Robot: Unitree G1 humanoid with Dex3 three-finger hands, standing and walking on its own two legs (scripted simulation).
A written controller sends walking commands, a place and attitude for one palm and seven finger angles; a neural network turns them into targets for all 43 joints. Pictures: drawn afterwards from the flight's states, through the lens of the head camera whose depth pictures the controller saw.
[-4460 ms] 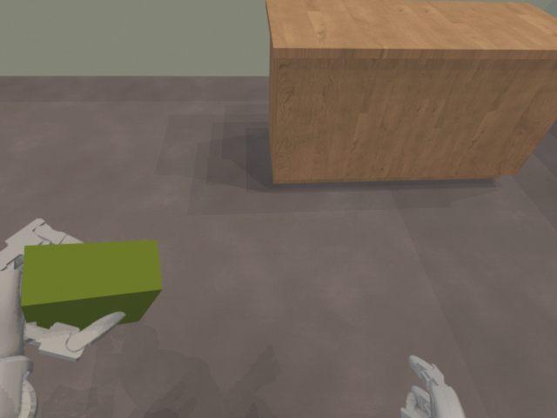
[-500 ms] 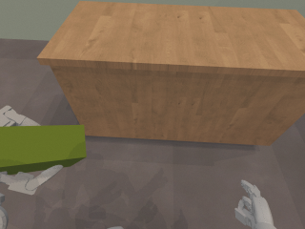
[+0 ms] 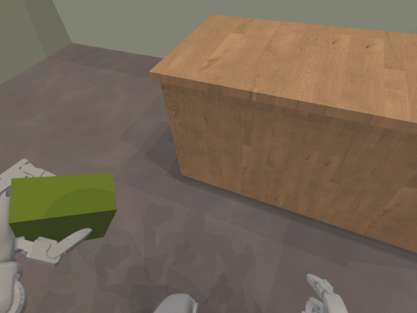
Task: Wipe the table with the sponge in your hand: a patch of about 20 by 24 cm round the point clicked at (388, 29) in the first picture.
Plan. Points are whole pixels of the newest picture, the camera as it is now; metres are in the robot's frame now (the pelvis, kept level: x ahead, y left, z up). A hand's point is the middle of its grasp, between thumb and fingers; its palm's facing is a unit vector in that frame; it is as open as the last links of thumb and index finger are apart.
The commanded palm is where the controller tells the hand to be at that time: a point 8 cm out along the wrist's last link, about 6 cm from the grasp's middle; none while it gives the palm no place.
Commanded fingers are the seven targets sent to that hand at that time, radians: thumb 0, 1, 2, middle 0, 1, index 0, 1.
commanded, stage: walk to a spot facing it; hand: left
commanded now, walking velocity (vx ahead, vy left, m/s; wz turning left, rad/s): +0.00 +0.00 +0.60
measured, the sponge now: (80, 211) +0.22 +0.21 +0.16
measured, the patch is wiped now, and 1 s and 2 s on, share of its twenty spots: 0.00 0.00 0.00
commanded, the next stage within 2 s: none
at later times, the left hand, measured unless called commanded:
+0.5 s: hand out of the picture +0.11 +0.29 +0.19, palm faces +0.64 -0.68 -0.36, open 9.8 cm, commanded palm +0.05 +0.31 +0.18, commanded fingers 0.00 0.10 1.30 -1.20 -1.60 -1.20 -1.60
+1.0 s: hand out of the picture +0.12 +0.29 +0.18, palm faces +0.77 -0.46 -0.45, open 9.8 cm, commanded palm +0.05 +0.30 +0.18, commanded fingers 0.00 0.10 1.30 -1.20 -1.60 -1.20 -1.60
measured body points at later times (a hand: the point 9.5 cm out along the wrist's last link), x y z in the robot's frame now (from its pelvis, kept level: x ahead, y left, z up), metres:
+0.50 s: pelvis -0.02 +0.00 +0.00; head -0.03 +0.01 +0.45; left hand +0.07 +0.32 +0.21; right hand +0.19 -0.15 -0.09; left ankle -0.05 +0.14 -0.74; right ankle +0.05 -0.12 -0.66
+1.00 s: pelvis +0.06 -0.03 +0.01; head +0.09 -0.01 +0.45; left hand +0.07 +0.31 +0.21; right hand +0.34 -0.18 -0.08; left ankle +0.03 +0.12 -0.70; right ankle +0.10 -0.12 -0.74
